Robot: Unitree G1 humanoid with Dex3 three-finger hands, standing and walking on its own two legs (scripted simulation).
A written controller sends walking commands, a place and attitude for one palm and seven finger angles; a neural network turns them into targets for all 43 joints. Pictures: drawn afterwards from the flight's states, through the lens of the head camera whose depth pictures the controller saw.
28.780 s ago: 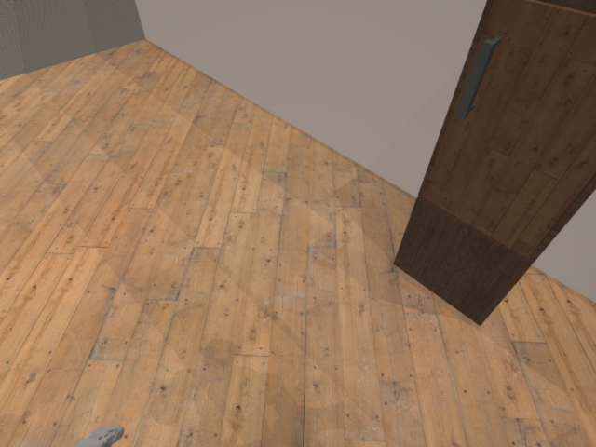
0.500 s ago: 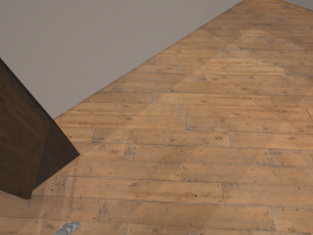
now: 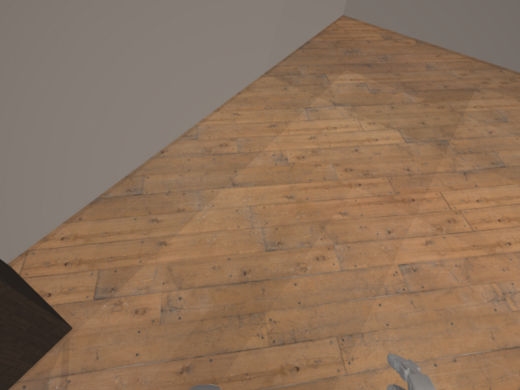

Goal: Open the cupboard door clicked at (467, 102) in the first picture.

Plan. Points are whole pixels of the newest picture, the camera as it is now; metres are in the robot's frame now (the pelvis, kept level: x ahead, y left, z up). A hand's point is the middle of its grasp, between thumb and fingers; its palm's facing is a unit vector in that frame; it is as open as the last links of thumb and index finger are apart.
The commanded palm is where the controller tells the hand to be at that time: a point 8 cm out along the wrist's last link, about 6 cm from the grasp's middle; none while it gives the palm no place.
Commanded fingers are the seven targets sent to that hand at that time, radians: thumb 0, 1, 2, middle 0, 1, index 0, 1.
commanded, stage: walk to a spot facing it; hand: left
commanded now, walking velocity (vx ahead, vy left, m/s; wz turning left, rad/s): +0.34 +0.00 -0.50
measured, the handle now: out of the picture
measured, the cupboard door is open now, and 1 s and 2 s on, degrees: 53 53 53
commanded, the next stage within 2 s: turn to face it in 1.06 s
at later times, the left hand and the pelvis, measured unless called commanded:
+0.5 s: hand (249, 244) +0.43 +0.07 -0.16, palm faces -0.37 -0.91 -0.19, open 7.3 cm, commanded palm none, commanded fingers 0.00 0.90 0.90 -0.20 -0.30 -0.20 -0.30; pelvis +0.21 -0.05 -0.01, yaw -16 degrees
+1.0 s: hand (262, 257) +0.40 +0.04 -0.16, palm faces -0.25 -0.95 -0.19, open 7.3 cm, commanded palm none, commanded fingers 0.00 0.90 0.90 -0.20 -0.30 -0.20 -0.30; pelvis +0.44 -0.14 +0.00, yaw -21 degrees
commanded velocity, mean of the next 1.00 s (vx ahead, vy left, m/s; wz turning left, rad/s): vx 0.36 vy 0.00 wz -0.20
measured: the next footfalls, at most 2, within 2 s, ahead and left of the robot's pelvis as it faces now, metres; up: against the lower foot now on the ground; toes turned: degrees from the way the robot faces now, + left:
right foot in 0.50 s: +0.30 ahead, -0.15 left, +0.00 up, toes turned -23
left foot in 1.08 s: +0.63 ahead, -0.12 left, +0.00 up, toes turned -14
